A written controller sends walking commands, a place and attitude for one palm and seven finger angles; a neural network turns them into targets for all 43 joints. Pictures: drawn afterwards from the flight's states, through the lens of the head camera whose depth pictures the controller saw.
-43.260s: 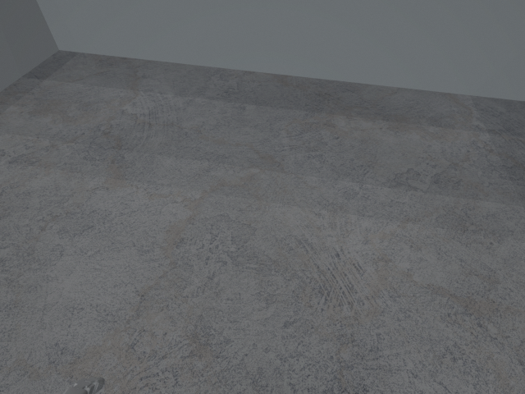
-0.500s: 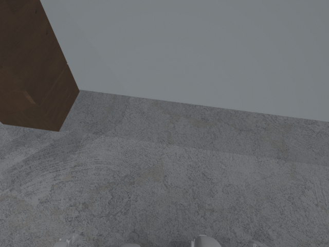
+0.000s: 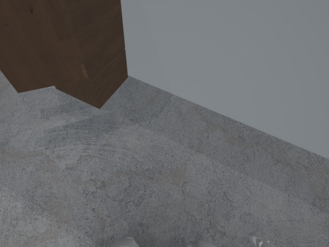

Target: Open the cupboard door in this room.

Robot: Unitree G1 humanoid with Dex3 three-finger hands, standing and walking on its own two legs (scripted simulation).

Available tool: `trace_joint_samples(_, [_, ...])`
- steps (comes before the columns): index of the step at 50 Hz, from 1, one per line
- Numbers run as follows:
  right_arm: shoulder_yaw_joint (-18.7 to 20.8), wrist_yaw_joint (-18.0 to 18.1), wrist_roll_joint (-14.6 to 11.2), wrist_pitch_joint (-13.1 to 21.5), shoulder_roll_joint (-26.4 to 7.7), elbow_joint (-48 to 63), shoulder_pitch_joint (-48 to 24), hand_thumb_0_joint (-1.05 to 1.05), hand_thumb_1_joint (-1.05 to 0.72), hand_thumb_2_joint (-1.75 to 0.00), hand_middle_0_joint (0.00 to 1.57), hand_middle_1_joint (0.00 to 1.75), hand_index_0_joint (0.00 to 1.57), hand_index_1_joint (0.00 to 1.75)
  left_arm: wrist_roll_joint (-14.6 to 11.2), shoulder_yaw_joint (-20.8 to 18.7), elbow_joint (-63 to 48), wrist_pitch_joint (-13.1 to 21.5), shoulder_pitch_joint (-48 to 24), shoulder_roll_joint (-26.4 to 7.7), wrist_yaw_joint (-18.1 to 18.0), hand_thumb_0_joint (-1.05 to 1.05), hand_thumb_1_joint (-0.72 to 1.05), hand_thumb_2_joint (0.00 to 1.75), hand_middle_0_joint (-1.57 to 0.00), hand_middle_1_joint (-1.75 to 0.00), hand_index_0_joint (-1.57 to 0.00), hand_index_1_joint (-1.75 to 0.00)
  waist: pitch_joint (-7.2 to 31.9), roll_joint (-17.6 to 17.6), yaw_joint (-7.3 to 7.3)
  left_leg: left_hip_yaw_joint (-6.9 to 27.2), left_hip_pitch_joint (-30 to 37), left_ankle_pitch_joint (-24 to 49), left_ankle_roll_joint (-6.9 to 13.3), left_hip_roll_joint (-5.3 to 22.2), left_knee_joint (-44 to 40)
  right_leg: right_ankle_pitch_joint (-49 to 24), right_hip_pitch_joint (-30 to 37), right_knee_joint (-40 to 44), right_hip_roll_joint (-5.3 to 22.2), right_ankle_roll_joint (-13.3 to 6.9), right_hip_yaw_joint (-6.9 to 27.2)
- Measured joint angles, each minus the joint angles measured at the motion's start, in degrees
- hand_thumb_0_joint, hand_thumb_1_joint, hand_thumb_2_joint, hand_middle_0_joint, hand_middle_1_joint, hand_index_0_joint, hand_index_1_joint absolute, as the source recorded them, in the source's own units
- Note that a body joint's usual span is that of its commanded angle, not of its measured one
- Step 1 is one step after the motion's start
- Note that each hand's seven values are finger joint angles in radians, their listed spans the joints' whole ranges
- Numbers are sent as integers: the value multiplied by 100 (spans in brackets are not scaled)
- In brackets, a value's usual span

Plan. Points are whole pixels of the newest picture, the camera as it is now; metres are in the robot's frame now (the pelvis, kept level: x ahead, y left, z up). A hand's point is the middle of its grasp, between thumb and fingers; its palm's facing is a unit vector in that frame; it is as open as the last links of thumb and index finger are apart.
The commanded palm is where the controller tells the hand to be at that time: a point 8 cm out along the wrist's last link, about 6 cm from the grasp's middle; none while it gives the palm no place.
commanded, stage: turn to face it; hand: left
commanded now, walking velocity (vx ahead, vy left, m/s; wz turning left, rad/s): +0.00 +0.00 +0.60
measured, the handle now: out of the picture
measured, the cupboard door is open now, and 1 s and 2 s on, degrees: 49 49 49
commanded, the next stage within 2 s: take the last steps up to it in 0.58 s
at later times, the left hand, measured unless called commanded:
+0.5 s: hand out of the picture +0.06 +0.16 -0.14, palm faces +0.26 -0.93 -0.25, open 7.4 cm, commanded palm none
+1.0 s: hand out of the picture +0.01 +0.17 -0.15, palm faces +0.48 -0.84 -0.25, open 7.4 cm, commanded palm none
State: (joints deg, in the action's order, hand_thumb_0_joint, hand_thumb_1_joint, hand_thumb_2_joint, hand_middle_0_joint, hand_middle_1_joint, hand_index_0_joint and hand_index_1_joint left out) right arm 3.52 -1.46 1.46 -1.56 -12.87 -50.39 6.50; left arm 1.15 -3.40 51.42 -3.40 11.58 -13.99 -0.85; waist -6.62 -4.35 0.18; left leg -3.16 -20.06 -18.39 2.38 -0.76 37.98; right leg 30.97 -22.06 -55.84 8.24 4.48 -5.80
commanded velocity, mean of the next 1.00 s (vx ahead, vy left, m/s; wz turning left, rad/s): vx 0.10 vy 0.05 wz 0.37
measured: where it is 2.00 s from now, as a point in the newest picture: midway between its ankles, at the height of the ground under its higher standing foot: (113, 212)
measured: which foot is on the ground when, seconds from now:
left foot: down 0.00-0.30, up 0.32-0.62, down 0.64-0.94, up 0.96-1.00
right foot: up 0.00-0.28, down 0.30-0.64, up 0.66-0.92, down 0.94-1.00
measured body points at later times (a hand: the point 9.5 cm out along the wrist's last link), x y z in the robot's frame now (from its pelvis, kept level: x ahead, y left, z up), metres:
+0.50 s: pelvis +0.03 -0.05 +0.02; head +0.08 -0.04 +0.46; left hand +0.05 +0.21 -0.12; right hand +0.18 -0.28 -0.13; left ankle -0.02 +0.08 -0.66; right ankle +0.03 -0.16 -0.72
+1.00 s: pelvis +0.06 -0.03 +0.01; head +0.08 -0.03 +0.46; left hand -0.01 +0.22 -0.13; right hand +0.22 -0.22 -0.15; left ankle +0.00 +0.07 -0.69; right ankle +0.09 -0.15 -0.72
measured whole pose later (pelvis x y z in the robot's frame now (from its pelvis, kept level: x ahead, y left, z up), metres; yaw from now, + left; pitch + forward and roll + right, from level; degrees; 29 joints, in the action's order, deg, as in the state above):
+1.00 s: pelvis +0.06 -0.03 +0.01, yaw +26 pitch +0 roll +0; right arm 3.1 -1.1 1.7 -2.8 -12.2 -57.1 12.6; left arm 1.8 -3.3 54.5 1.2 14.9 -11.2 0.3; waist -2.6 1.5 -1.6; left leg 1.4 -22.3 -26.2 0.8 -1.3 50.9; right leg 19.9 -13.1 -34.2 4.5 0.5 -6.6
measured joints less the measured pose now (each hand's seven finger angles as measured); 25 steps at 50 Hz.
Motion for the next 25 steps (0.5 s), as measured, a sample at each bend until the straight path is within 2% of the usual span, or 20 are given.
trace_joint_samples(3, [-44, 99, 19, 31, 67, -10, 81, 1, -91, -89, 20, 30, 20, 30, -4, -58, 82, -57, -149, -83, 4, 1, 91, 90, -20, -30, -20, -30, 23, 57, -8, 197, 110, 89, -52, -21, -332, -296, -436, -709, -200, 33, 283])
trace_joint_samples(6, [-68, 131, 24, 31, 84, -86, 160, 1, -91, -89, 20, 30, 20, 30, -17, -74, 14, -20, -239, -101, 24, 1, 91, 90, -20, -30, -20, -30, 48, 181, -22, 377, 253, 299, -68, -18, -687, -518, -535, -494, -305, 46, 394])
trace_joint_samples(12, [-23, 115, 40, -53, 66, -212, 315, 1, -91, -89, 20, 30, 20, 30, -41, -49, -167, 52, -430, -65, 30, 1, 91, 90, -20, -30, -20, -29, 112, 431, 77, 801, 283, 387, -206, -39, -815, -683, -55, 997, -528, -11, 452])
trace_joint_samples(14, [13, 111, 20, -101, 42, -239, 366, 1, -91, -89, 20, 30, 20, 30, -48, -25, -237, 122, -450, -40, 27, 0, 91, 90, -20, -30, -20, -29, 148, 493, 100, 950, 201, 310, -287, -83, -651, -1082, 325, 1806, -613, -47, 403])
trace_joint_samples(15, [31, 103, -4, -125, 36, -232, 415, 1, -91, -89, 20, 30, 20, 30, -34, -8, -297, 182, -412, -53, 23, 0, 91, 90, -20, -30, -20, -30, 211, 455, 91, 987, 103, 226, -327, -160, -481, -1299, 543, 2303, -576, -153, 402])
trace_joint_samples(16, [64, 96, -25, -152, -7, -256, 394, 1, -91, -89, 20, 30, 20, 30, -3, -4, -299, 241, -414, -6, 1, 0, 91, 90, -20, -30, -20, -30, 197, 508, 73, 991, -45, -187, -353, -172, -92, -1297, 556, 2307, -580, -308, 356])
trace_joint_samples(18, [130, 88, -23, -220, -108, -296, 335, 1, -91, -89, 20, 30, 20, 30, 20, 56, -284, 286, -388, 120, -34, 0, 91, 90, -20, -30, -20, -30, 126, 617, 110, 861, -417, -891, -380, -204, 1122, -1164, 622, 2174, -529, -432, 195])
trace_joint_samples(20, [161, 70, -20, -269, -165, -334, 268, 1, -91, -89, 20, 30, 20, 30, 18, 99, -264, 290, -290, 219, -62, 0, 91, 90, -20, -30, -20, -30, 84, 618, 126, 622, -686, -978, -436, -164, 2136, -1137, 786, 2264, -446, -441, 82])
trace_joint_samples(21, [162, 57, -22, -283, -173, -343, 233, 1, -91, -89, 20, 30, 20, 30, 20, 115, -243, 289, -235, 254, -68, 0, 91, 90, -20, -30, -20, -30, 71, 589, 135, 511, -750, -939, -469, -120, 2387, -1157, 869, 2343, -405, -434, 32])
trace_joint_samples(23, [148, 33, -35, -291, -156, -343, 168, 1, -91, -89, 19, 30, 19, 30, 32, 138, -185, 289, -131, 300, -68, 0, 91, 90, -20, -30, -20, -30, 52, 488, 142, 324, -738, -876, -518, -32, 2383, -1201, 1012, 2492, -315, -422, -67])
trace_joint_samples(25, [118, 16, -48, -277, -119, -339, 103, 1, -91, -89, 19, 30, 19, 30, 48, 152, -118, 293, -40, 324, -58, 0, 91, 90, -20, -30, -20, -30, 33, 372, 114, 175, -586, -849, -536, 34, 1912, -1210, 1110, 2577, -228, -402, -165])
